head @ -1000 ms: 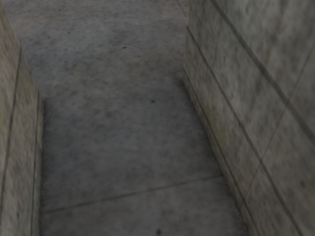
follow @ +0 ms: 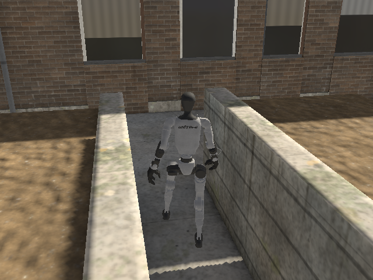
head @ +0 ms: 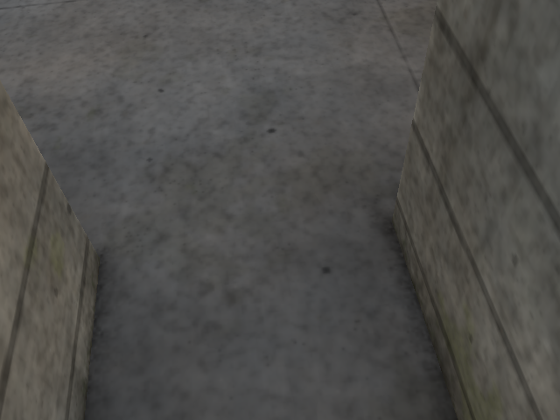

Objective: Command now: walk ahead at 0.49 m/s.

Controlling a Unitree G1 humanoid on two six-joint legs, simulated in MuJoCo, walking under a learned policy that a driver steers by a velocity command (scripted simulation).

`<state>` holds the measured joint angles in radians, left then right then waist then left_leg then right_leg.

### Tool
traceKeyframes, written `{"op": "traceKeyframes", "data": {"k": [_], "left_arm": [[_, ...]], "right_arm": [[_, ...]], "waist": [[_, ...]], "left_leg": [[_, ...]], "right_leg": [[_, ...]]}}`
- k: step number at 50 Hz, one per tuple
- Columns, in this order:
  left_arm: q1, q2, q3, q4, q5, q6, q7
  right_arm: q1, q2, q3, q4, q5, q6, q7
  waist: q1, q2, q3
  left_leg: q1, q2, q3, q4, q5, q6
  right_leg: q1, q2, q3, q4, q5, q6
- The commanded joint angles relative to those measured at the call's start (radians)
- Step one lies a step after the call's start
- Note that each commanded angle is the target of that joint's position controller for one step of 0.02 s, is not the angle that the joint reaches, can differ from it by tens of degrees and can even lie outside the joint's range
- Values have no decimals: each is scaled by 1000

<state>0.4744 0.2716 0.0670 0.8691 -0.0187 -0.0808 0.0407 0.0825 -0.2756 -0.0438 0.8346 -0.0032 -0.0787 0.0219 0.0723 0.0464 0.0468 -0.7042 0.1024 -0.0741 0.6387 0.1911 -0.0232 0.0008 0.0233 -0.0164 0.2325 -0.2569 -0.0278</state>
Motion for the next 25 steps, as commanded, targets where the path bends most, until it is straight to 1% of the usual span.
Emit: {"op": "traceKeyframes", "data": {"k": [1, 3, 4, 5, 6, 7, 8, 9, 10, 11, 12, 13, 14, 15, 16, 17, 18, 19, 20, 21, 22, 23, 24, 25], "left_arm": [[-16, 183, 40, -41, -16, -21, 4], [-25, 200, 45, -34, -9, -8, 4], [-29, 207, 47, -33, -7, -2, 5], [-34, 209, 47, -30, -5, 4, 9], [-28, 217, 46, -28, -1, 14, 10], [-10, 198, 34, -28, 1, 23, 11], [76, 140, 7, -40, 26, 24, 15], [277, 1, -35, -26, 18, 0, -2], [234, 103, -14, 4, 0, -23, -4], [60, 150, -3, -44, -10, -32, -1], [-40, 167, -2, -74, 2, -34, 16], [-89, 180, 5, -88, 22, -30, 28], [-94, 177, 9, -97, 22, -19, 31], [-94, 161, 10, -98, 14, -12, 29], [-91, 136, 4, -101, 8, -6, 27], [-100, 115, -1, -107, 8, 1, 24], [-128, 98, -9, -119, 12, 10, 21], [-160, 87, -15, -131, 16, 15, 18], [-194, 79, -21, -141, 17, 20, 18], [-209, 68, -27, -140, 4, 23, 16], [-234, 55, -33, -137, -1, 24, 9], [-263, 51, -38, -140, -5, 26, 2], [-287, 57, -39, -141, -8, 24, -1], [-312, 57, -42, -141, -12, 26, -9]], "right_arm": [[-91, -43, 9, -75, 8, -15, 17], [-125, -81, 3, -78, 4, -24, 20], [-115, -87, 1, -80, -1, -27, 26], [-77, -116, -13, -68, -9, -28, 29], [11, -144, -30, -42, -12, -28, 30], [173, -178, -54, 13, -11, -22, 26], [319, -248, -76, 51, -10, -9, 22], [389, -338, -102, 87, 0, 1, 22], [377, -228, -76, 65, 15, -5, 20], [321, -175, -66, 51, 18, -17, 9], [234, -164, -59, 31, 5, -23, 4], [178, -146, -57, 27, -7, -27, 1], [160, -128, -53, 33, -15, -31, -2], [166, -117, -53, 41, -12, -32, -4], [179, -112, -52, 54, -7, -32, -8], [191, -114, -54, 65, -1, -32, -12], [194, -119, -57, 73, 3, -29, -19], [194, -134, -61, 74, 4, -26, -25], [186, -142, -64, 73, 3, -20, -27], [175, -157, -68, 77, -7, -14, -22], [203, -173, -74, 85, 3, -11, -24], [217, -180, -77, 87, 5, -12, -21], [227, -184, -79, 93, 15, -12, -23], [245, -182, -80, 102, 24, -9, -22]], "waist": [[-33, -167, 73], [-35, -180, 75], [-52, -204, 70], [-71, -209, 35], [-116, -217, -33], [-186, -197, -127], [-208, -64, -276], [-108, 311, -458], [-154, 202, -459], [-179, 141, -301], [-162, 45, -223], [-135, 35, -176], [-102, 43, -156], [-90, 46, -146], [-77, 47, -124], [-67, 47, -95], [-60, 46, -59], [-60, 28, -37], [-66, 11, -23], [-66, 15, -1], [-70, 3, 10], [-83, -3, 20], [-91, -6, 33], [-98, -5, 45]], "left_leg": [[144, -35, 14, -101, 46, 16], [125, -44, 10, -143, -61, 37], [153, -50, 11, -149, -111, 47], [198, -68, 29, -154, -177, 59], [308, -104, 60, -151, -221, 78], [501, -148, 102, -155, -228, 106], [824, 4, -87, -67, -124, 160], [1117, 264, -593, -176, -406, 376], [1048, 226, -692, -296, -531, 357], [947, 195, -526, -303, -455, 309], [813, 155, -403, -315, -290, 274], [708, 136, -335, -338, -180, 271], [629, 119, -298, -366, -136, 272], [601, 112, -271, -397, -136, 279], [582, 107, -250, -423, -147, 288], [560, 108, -231, -445, -157, 292], [532, 103, -217, -464, -164, 294], [512, 97, -192, -482, -184, 289], [488, 78, -157, -491, -224, 275], [449, 64, -131, -500, -227, 265], [428, 57, -112, -507, -252, 254], [431, 59, -102, -511, -273, 252], [445, 62, -103, -515, -308, 246], [478, 59, -95, -511, -303, 245]], "right_leg": [[-137, -239, 97, -115, 198, -128], [-35, -274, 90, -83, 235, -105], [-7, -293, 92, -52, 321, -92], [40, -285, 75, 17, 461, -78], [61, -267, 59, 148, 626, -65], [21, -221, 26, 341, 720, -44], [-201, -178, 3, 634, 429, -6], [-546, -10, 43, 1025, -329, 52], [-620, -39, 163, 1163, -310, 32], [-714, -68, 129, 1208, -257, 23], [-702, -107, 104, 1164, -167, 29], [-670, -132, 95, 1098, -111, 38], [-607, -159, 102, 1059, -94, 37], [-576, -167, 99, 1020, -94, 28], [-573, -174, 95, 973, -98, 24], [-582, -183, 90, 909, -95, 25], [-598, -187, 82, 849, -85, 38], [-604, -188, 74, 776, -47, 48], [-585, -183, 62, 696, 4, 55], [-557, -178, 55, 637, 52, 57], [-534, -158, 37, 586, 93, 57], [-525, -149, 32, 540, 148, 56], [-529, -146, 32, 505, 166, 57], [-538, -145, 28, 473, 168, 48]]}}
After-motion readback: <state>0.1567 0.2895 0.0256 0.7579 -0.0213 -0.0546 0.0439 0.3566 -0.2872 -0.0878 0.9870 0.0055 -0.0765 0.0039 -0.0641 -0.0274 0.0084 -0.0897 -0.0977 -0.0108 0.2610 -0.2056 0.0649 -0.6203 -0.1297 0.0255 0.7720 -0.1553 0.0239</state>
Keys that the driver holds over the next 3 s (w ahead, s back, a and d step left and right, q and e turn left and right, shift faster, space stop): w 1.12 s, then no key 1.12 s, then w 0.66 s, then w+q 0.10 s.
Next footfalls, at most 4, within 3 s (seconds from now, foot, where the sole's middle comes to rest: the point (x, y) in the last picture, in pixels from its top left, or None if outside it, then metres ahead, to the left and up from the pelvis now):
0.14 left None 0.30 0.17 -0.78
0.64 right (348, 384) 0.55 -0.06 -0.78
1.16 left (233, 259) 0.89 0.26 -0.78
1.60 right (315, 242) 0.96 0.03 -0.78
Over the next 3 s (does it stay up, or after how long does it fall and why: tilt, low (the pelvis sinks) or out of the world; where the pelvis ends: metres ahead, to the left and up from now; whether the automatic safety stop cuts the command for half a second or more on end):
stays up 1.16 0.10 -0.04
